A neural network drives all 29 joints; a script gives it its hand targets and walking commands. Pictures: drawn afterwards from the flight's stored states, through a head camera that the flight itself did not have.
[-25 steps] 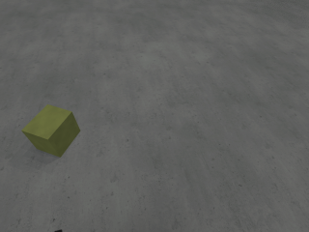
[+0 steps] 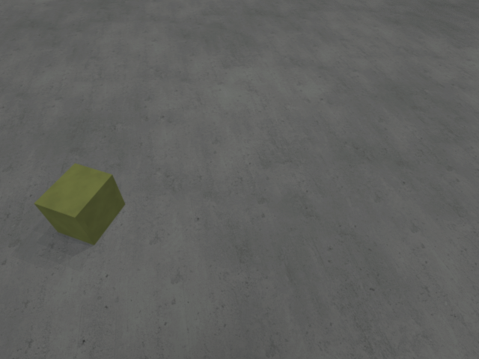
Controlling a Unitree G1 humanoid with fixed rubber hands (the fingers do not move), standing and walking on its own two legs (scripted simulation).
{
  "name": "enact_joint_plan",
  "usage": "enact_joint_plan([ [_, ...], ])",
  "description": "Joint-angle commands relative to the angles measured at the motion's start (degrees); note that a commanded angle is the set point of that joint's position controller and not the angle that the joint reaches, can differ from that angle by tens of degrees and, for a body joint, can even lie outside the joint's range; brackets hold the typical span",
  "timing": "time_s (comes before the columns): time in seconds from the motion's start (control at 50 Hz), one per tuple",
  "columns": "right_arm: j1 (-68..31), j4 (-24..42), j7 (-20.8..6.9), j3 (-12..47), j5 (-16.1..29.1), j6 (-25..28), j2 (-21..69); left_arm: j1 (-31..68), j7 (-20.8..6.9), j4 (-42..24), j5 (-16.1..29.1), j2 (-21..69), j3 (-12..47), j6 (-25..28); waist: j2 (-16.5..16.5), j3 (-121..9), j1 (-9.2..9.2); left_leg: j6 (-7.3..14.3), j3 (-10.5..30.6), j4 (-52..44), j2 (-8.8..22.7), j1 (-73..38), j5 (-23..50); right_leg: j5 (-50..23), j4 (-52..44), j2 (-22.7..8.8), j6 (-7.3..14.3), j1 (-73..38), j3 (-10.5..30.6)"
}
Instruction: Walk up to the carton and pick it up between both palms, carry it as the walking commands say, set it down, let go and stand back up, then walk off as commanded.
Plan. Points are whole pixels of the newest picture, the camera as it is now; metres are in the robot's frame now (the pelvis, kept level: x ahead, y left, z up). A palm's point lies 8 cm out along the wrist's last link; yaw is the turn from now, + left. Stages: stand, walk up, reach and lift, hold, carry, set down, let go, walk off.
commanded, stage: walk up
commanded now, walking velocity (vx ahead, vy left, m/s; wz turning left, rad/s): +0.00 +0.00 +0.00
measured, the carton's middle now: (84, 203) +0.86 +0.73 -0.66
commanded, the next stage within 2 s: none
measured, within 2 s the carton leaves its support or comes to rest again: neither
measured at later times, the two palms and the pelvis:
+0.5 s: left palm out of the picture +0.05 +0.41 -0.13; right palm (387, 354) +0.18 -0.26 -0.11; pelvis +0.04 +0.06 -0.04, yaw +17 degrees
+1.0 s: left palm out of the picture -0.04 +0.43 -0.13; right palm (243, 208) +0.47 +0.00 -0.11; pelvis +0.16 +0.17 -0.04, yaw +36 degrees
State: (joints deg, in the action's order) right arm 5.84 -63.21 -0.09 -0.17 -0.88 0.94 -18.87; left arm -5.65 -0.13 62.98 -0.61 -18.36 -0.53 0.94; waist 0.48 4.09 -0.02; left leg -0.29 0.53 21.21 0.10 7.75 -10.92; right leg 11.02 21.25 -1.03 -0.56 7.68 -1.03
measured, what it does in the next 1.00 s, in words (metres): steps to the left, turning left: left foot, then right foot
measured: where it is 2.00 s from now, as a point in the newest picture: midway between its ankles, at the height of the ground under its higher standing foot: (146, 305)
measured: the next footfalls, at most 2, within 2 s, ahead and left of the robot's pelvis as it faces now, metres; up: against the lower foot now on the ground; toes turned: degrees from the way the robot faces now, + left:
left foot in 0.42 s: +0.11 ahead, +0.21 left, +0.00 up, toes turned +18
right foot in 0.64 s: +0.19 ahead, -0.02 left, +0.00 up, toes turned +20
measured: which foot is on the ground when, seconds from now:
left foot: down 0.00-0.20, up 0.22-0.40, down 0.42-0.64, up 0.66-0.88, down 0.90-1.00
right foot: down 0.00-0.42, up 0.44-0.62, down 0.64-0.94, up 0.96-1.00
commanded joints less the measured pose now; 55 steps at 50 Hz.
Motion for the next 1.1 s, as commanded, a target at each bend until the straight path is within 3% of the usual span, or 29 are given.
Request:
enact_joint_plan([
  [0.0,-2.3,3.8,0.7,-2.3,0.1,1.2,-12.2,2.7,0.6,-3.6,0.1,-12.6,-2.1,1.2,0.0,-5.5,0.00,1.8,5.1,-3.6,6.6,-1.0,7.3,-5.2,-4.3,-6.3,2.2,-0.3,5.7],
  [0.14,-2.2,3.7,0.7,-2.2,0.1,1.0,-12.2,2.6,0.6,-3.5,0.1,-12.7,-2.2,1.1,-0.4,-5.6,0.06,1.8,5.1,-3.8,6.6,-1.0,7.2,-5.2,-4.3,-6.3,2.2,-0.5,5.7],
  [0.16,-1.5,10.3,-2.8,-5.3,-0.8,-0.6,-17.8,-3.4,0.5,-6.2,0.5,-21.1,-7.4,2.2,-3.0,-6.1,-2.73,5.1,9.6,4.4,1.9,17.0,-11.6,13.8,0.4,-5.8,4.5,-13.2,3.4],
  [0.18,-6.2,14.0,-4.5,-5.2,-1.6,-1.4,-16.5,-11.3,0.9,-6.0,-0.1,-23.2,-8.7,2.9,2.8,-4.6,-6.70,4.5,6.6,12.9,1.3,29.9,-17.7,24.0,-4.9,-14.2,8.4,-18.5,11.9],
  [0.2,-8.4,16.8,-5.1,-5.0,-2.7,-1.9,-13.5,-11.2,1.4,-7.5,-0.9,-24.8,-9.5,3.5,10.3,-2.8,-7.23,3.4,3.5,27.6,2.1,35.8,-14.1,25.1,-12.8,-26.4,13.5,-15.1,21.7],
  [0.22,-6.4,17.4,-5.4,-5.5,-3.4,-2.2,-14.3,-7.7,1.5,-10.4,-0.9,-23.2,-9.4,3.8,5.5,-2.3,-4.59,1.6,4.2,33.5,7.4,35.7,-11.8,21.8,-13.1,-30.1,15.7,-10.4,21.1],
  [0.26,-0.4,17.2,-7.0,-7.1,-2.6,-2.3,-16.3,-1.4,1.7,-14.4,-1.3,-21.2,-9.5,4.6,3.5,-1.0,-0.20,-0.5,7.5,33.1,10.7,30.6,-9.3,15.8,-11.3,-26.4,13.7,-4.2,11.2],
  [0.36,5.9,17.8,-8.9,-8.3,-0.7,-1.8,-14.2,1.9,0.2,-18.3,-2.9,-21.2,-10.2,4.9,7.2,-2.7,2.77,0.5,-4.3,20.1,6.6,9.8,-8.1,16.7,-2.7,-19.8,10.1,9.4,-6.3],
  [0.38,9.5,16.9,-8.7,-8.6,-0.5,-1.5,-14.4,2.8,0.1,-18.5,-3.0,-21.1,-10.0,4.5,4.4,-3.5,4.60,1.1,-7.0,16.6,4.6,3.5,-6.3,20.9,2.8,-18.1,8.9,13.1,-8.5],
  [0.4,15.2,15.0,-8.0,-9.6,-0.8,-1.1,-16.4,1.0,-0.1,-18.6,-3.2,-18.5,-9.0,3.9,-4.5,-6.6,6.59,2.3,-8.1,15.1,-0.6,-4.9,-11.8,23.5,15.8,-13.7,7.7,17.1,-10.8],
  [0.42,20.8,14.6,-6.7,-10.9,-1.8,-1.0,-21.5,0.3,-0.2,-20.0,-2.3,-15.0,-7.5,3.6,-20.4,-5.6,9.94,6.3,6.6,3.0,2.9,-7.8,-28.3,23.2,35.8,-6.3,5.1,26.4,-14.4],
  [0.44,18.5,16.8,-6.1,-11.5,-2.4,-0.6,-27.6,3.1,-0.6,-23.6,-0.8,-13.0,-6.1,4.1,-30.4,-2.6,9.23,14.6,41.9,-14.0,14.9,-4.9,-40.2,30.7,46.8,1.2,2.4,38.4,-6.1],
  [0.46,13.4,19.2,-5.7,-10.7,-0.8,-0.3,-25.5,1.7,-0.4,-22.1,-0.6,-17.4,-6.7,4.0,-13.0,-4.0,5.77,18.4,44.0,-12.3,18.3,-2.3,-39.9,23.2,48.1,-3.5,2.1,35.5,4.4],
  [0.48,10.9,21.0,-5.0,-9.7,-0.4,-0.1,-23.7,-1.3,-0.5,-20.0,0.1,-18.4,-6.6,4.1,-7.9,-4.0,2.91,18.4,38.2,-8.5,17.3,1.5,-38.5,22.1,45.4,-4.9,2.4,32.5,3.9],
  [0.52,8.1,22.5,-4.4,-8.8,-1.2,0.2,-22.2,-5.8,-0.6,-17.3,0.2,-18.7,-6.8,4.3,-9.2,-3.0,0.98,16.2,26.9,-3.9,12.8,10.7,-28.0,23.3,33.5,-4.7,2.2,22.7,0.8],
  [0.6,5.3,24.4,-4.7,-8.6,-1.1,0.4,-20.6,-16.9,-0.8,-15.1,-0.6,-18.3,-8.2,5.0,-7.7,-4.2,-4.18,11.9,21.2,2.1,9.2,28.8,-28.7,11.7,15.7,-0.2,4.2,-1.6,-2.6],
  [0.62,3.3,25.9,-4.4,-7.8,-1.2,0.3,-17.4,-23.3,-0.3,-14.4,-1.2,-20.8,-9.3,5.4,0.6,-3.8,-8.59,6.8,14.5,12.6,2.8,40.1,-29.8,18.0,7.6,-1.9,6.0,-12.8,3.0],
  [0.64,-0.6,28.8,-3.9,-6.3,-0.8,0.9,-12.0,-27.3,0.4,-15.3,-1.8,-28.5,-11.0,5.9,20.6,-0.5,-11.93,3.1,7.9,34.0,-7.5,50.7,-23.7,44.1,-11.3,-21.7,10.2,-11.3,36.2],
  [0.66,1.2,26.6,-2.9,-6.8,-1.3,0.8,-15.5,-17.9,0.9,-18.7,-1.6,-28.0,-10.2,6.4,9.1,4.4,-6.76,1.1,11.7,44.0,-3.9,49.3,-15.6,44.1,-15.3,-28.3,13.0,-3.9,43.8],
  [0.7,8.1,22.3,-3.6,-8.0,-1.3,1.9,-18.4,-10.7,0.8,-20.5,-0.9,-23.5,-8.9,6.7,1.6,4.1,-1.00,0.5,10.3,41.4,1.7,40.8,-8.7,29.4,-8.3,-22.7,13.7,-0.6,26.0],
  [0.78,4.2,23.1,-5.5,-7.1,-0.2,2.2,-15.5,-14.2,-0.3,-21.1,-1.1,-21.8,-8.4,7.0,8.2,2.6,-2.69,-0.2,2.6,28.9,4.5,31.6,-9.6,-8.5,-1.4,-19.7,13.7,-0.2,5.1],
  [0.86,4.7,22.5,-5.8,-7.2,1.0,2.3,-13.8,-13.8,-0.8,-22.0,-0.6,-23.0,-7.7,5.7,9.1,-1.7,-0.66,2.5,-6.4,15.5,-0.6,10.6,-3.0,-14.2,5.7,-16.1,10.2,6.7,-5.0],
  [0.9,16.1,19.0,-4.6,-9.3,0.0,2.9,-17.6,-14.9,-0.9,-22.7,0.0,-18.7,-5.5,5.2,-1.8,-9.1,5.26,5.6,-5.4,11.6,-4.2,-10.7,-6.3,-17.7,28.3,-11.5,7.9,16.3,-10.8],
  [0.92,22.4,19.6,-3.5,-11.6,-0.6,3.0,-24.9,-15.2,-1.0,-25.0,1.0,-15.5,-4.4,5.4,-18.2,-15.1,8.76,13.2,23.8,5.7,10.4,-22.1,-13.1,-6.4,50.6,-4.3,3.3,33.4,-12.2],
  [0.94,21.4,21.9,-2.8,-11.7,1.0,3.3,-26.5,-13.6,-0.5,-26.4,0.9,-17.9,-4.5,5.4,-13.4,-17.8,7.48,18.7,41.4,-2.1,20.8,-18.6,-11.5,16.9,55.6,-2.6,3.3,37.5,-1.4],
  [0.96,18.0,22.8,-2.4,-11.0,2.6,3.3,-24.1,-12.7,-0.1,-24.9,1.0,-20.7,-5.0,4.7,-3.7,-14.5,5.76,19.8,36.9,-1.0,21.2,-13.1,-15.0,15.5,57.1,-6.1,3.3,35.9,3.4],
  [0.98,15.2,23.5,-2.0,-10.1,2.2,3.3,-22.3,-14.4,-0.1,-23.0,1.2,-20.7,-4.9,4.7,-2.0,-10.1,3.78,18.7,31.2,0.4,19.0,-7.1,-13.7,14.5,54.2,-8.0,3.3,34.9,3.6],
  [1.04,11.0,24.4,-1.8,-8.8,0.7,3.6,-20.6,-19.8,-0.8,-19.6,0.0,-18.8,-4.8,4.6,-6.3,-4.6,0.96,15.6,17.2,2.7,12.7,8.6,-5.8,15.8,38.3,-8.1,2.6,24.7,0.5],
  [1.08,11.6,24.8,-2.1,-8.9,0.0,3.9,-21.1,-19.8,-1.4,-19.7,-0.5,-18.1,-5.3,4.5,-8.8,-4.5,1.20,16.7,18.3,1.9,13.2,12.2,-9.7,14.0,34.6,-6.9,2.4,22.2,-1.3],
])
